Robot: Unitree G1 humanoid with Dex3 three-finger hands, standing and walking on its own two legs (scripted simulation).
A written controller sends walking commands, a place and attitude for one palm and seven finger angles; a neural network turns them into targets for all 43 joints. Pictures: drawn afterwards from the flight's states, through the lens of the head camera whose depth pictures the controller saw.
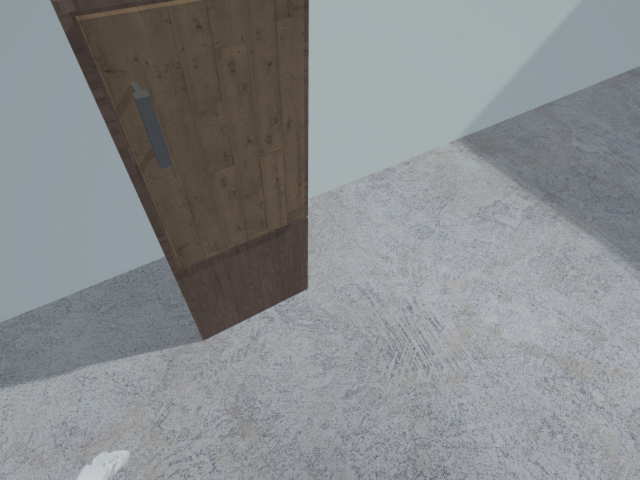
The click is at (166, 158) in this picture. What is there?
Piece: cupboard door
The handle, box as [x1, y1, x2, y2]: [130, 82, 172, 168]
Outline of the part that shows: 130,83 134,91 132,93 157,162 161,168 172,164 150,97 146,90 142,91 136,82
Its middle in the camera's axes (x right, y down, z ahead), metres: -0.30 -0.20 +0.67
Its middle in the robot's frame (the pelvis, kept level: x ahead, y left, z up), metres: +0.64 +0.33 +0.08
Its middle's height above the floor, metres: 0.85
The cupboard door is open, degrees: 0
